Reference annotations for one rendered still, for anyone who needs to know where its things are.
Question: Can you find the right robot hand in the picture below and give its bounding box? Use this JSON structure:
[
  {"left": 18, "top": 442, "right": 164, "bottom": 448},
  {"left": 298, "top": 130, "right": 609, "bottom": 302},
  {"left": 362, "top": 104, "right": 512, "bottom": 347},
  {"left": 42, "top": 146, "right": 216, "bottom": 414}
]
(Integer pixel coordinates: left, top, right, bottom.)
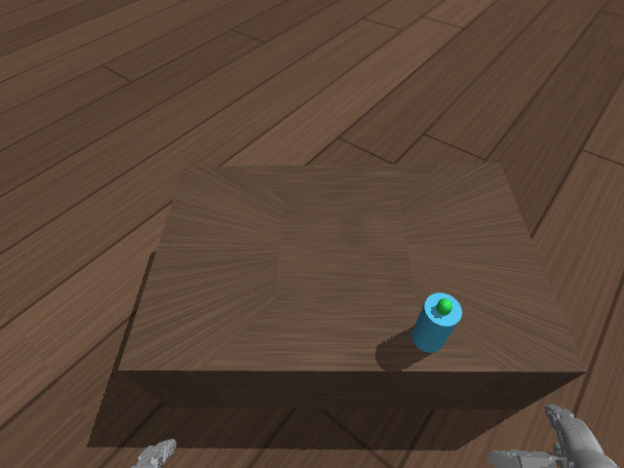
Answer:
[{"left": 487, "top": 404, "right": 604, "bottom": 468}]

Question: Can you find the right robot arm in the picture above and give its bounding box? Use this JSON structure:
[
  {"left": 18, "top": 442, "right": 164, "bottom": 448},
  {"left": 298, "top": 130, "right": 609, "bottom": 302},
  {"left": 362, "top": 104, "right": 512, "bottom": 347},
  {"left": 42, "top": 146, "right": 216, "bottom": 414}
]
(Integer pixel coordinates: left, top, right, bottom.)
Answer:
[{"left": 566, "top": 449, "right": 619, "bottom": 468}]

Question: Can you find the bottle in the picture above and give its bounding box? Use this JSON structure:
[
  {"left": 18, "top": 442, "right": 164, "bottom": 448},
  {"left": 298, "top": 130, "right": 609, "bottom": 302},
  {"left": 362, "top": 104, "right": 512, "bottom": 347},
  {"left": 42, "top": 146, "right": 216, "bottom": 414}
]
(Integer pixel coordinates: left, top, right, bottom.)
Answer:
[{"left": 411, "top": 292, "right": 462, "bottom": 353}]

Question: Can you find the left robot hand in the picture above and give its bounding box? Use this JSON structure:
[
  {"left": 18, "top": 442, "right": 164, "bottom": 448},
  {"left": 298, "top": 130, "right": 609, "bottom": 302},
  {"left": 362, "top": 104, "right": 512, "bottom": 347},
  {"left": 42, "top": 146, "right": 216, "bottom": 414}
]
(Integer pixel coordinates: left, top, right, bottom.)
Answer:
[{"left": 131, "top": 439, "right": 176, "bottom": 468}]

